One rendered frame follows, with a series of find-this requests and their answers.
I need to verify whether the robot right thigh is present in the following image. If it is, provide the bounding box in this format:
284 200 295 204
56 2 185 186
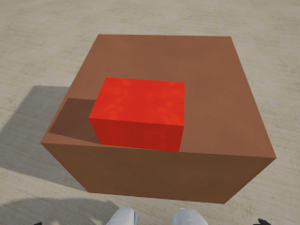
172 208 208 225

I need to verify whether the robot left thigh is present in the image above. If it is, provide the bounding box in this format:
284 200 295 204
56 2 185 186
106 207 139 225

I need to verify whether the robot thigh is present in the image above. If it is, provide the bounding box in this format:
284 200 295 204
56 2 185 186
172 208 208 225
106 207 139 225

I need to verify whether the pedestal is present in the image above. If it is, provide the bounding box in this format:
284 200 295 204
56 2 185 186
40 34 277 204

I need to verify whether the carton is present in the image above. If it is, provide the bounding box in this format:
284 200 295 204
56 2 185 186
88 77 185 153

